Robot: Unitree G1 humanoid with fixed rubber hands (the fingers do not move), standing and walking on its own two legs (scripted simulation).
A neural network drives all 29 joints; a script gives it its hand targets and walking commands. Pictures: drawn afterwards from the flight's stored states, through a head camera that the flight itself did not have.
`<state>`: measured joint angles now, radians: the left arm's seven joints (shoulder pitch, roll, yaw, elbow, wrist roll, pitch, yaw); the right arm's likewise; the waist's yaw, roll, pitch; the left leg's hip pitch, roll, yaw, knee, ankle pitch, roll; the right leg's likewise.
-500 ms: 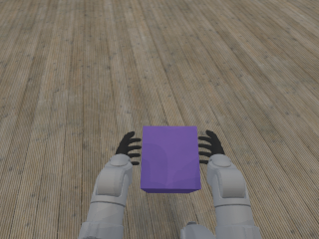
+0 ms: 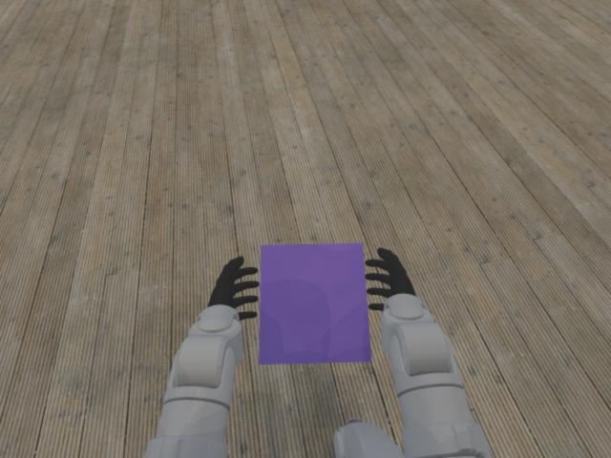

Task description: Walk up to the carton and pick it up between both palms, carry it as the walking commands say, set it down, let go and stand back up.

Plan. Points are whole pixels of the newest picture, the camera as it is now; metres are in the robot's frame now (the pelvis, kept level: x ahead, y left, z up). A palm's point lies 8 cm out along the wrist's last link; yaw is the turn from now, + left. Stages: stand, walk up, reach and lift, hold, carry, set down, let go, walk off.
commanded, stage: carry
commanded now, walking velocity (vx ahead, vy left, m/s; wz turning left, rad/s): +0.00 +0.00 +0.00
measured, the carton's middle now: (312, 312) +0.37 -0.01 -0.09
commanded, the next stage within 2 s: none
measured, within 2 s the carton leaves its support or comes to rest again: neither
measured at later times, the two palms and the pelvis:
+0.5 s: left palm (193, 125) +0.68 +0.19 +0.05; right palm (313, 98) +0.73 -0.04 +0.07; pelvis +0.39 +0.03 +0.01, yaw +4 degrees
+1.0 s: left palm (207, 57) +0.92 +0.19 +0.06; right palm (307, 38) +0.97 -0.04 +0.07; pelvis +0.63 +0.04 +0.03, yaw +3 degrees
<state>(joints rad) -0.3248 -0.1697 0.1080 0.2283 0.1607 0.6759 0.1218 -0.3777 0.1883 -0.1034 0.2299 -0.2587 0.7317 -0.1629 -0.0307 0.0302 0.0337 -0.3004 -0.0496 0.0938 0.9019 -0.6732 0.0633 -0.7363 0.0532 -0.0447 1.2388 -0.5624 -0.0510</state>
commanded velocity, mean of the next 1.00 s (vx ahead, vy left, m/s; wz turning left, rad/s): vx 0.00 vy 0.00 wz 0.00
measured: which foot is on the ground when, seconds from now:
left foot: down 0.00-0.04, up 0.06-0.36, down 0.38-0.62, up 0.64-0.82, down 0.84-1.00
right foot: up 0.00-0.02, down 0.04-0.40, up 0.42-0.58, down 0.60-0.90, up 0.92-1.00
